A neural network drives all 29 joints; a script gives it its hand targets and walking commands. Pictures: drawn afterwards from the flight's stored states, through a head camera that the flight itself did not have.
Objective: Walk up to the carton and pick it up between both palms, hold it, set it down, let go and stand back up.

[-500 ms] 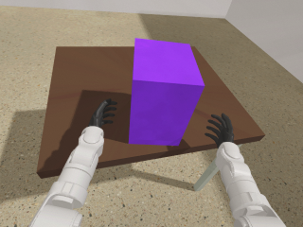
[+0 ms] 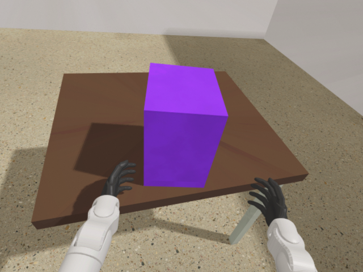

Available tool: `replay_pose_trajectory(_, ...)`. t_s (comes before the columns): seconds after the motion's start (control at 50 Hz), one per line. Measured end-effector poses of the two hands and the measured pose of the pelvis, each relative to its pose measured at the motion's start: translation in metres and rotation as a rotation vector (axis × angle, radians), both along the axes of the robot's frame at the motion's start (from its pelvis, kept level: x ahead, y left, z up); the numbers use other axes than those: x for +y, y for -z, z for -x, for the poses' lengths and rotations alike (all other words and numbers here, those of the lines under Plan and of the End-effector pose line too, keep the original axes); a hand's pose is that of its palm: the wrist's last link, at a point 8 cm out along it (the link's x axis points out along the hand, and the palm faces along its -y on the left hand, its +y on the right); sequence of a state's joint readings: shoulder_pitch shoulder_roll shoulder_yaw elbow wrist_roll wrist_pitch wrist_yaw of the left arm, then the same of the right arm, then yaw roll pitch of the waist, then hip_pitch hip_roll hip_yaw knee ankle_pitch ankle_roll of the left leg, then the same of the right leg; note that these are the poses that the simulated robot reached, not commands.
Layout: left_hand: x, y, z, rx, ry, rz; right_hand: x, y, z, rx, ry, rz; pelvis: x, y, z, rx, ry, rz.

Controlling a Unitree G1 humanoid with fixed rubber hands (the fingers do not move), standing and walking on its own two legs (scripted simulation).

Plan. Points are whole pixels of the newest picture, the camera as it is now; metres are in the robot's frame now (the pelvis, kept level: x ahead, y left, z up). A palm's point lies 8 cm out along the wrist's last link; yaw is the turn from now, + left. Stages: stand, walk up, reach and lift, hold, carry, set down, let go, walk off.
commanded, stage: set down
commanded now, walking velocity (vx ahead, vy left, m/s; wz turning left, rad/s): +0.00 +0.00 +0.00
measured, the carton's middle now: (178, 127) +0.49 +0.02 +0.06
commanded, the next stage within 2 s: none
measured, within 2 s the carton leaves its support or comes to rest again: neither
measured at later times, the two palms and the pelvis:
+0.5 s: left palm (116, 208) +0.26 +0.16 +0.00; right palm (288, 240) +0.20 -0.23 +0.01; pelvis +0.03 -0.04 +0.01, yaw +0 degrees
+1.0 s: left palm (112, 207) +0.27 +0.17 -0.01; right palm (281, 235) +0.21 -0.22 +0.00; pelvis +0.05 -0.04 +0.01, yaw +0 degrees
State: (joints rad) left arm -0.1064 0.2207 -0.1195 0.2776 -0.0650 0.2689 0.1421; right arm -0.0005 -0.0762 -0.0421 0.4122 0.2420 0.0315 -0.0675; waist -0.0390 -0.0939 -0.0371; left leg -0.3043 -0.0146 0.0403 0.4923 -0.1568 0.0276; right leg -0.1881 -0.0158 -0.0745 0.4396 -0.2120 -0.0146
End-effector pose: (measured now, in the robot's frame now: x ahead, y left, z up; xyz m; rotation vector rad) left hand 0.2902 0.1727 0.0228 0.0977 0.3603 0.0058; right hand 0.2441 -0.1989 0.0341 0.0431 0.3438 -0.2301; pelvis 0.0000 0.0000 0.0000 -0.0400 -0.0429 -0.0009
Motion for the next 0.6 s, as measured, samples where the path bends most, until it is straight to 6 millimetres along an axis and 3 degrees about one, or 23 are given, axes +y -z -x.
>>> replay_pose_trajectory(0.24, -0.022, -0.013, 0.004, 0.003, 0.006, -0.024, -0.024, -0.023, 0.011, -0.096, 0.016, -0.031, -0.030, -0.006, -0.013, 0.011, 0.002, -0.038)
replay_pose_trajectory(0.46, -0.016, 0.017, 0.027, 0.146, 0.011, -0.030, -0.026, 0.023, 0.047, 0.121, 0.030, -0.078, -0.043, -0.008, -0.029, 0.024, 0.004, -0.053)
replay_pose_trajectory(0.6, -0.010, 0.014, 0.018, 0.095, 0.021, -0.044, -0.023, 0.021, 0.036, 0.107, 0.027, -0.077, -0.040, -0.009, -0.038, 0.042, 0.005, -0.050)
